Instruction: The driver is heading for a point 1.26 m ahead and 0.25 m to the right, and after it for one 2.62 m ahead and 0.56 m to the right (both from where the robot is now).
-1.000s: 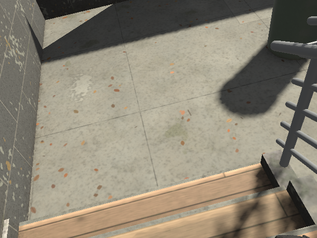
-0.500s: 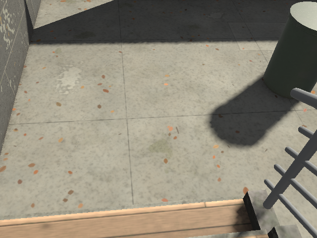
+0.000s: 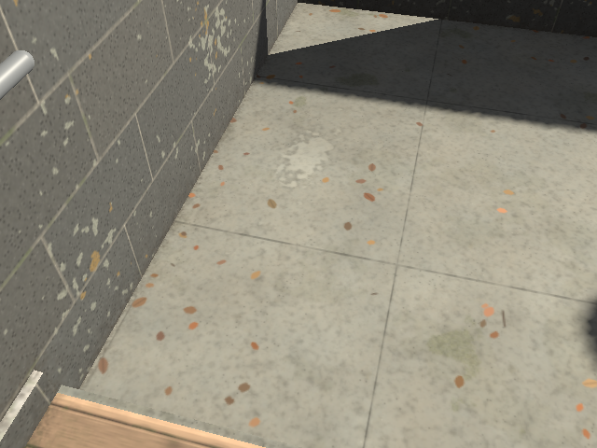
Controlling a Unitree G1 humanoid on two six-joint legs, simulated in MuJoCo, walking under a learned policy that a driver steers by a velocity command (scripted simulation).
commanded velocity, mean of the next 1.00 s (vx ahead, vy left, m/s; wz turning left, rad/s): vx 0.50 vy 0.00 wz -0.33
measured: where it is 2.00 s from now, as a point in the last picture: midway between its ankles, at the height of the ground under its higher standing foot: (366, 334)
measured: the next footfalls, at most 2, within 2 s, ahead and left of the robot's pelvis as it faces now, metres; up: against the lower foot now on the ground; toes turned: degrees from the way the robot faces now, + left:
left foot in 0.20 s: +0.27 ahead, +0.13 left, -0.16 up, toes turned +0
right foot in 0.78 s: +0.50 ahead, -0.15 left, -0.32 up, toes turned -17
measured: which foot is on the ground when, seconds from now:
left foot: up 0.00-0.18, down 0.20-0.78, up 0.80-1.00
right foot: down 0.00-0.22, up 0.24-0.76, down 0.78-1.00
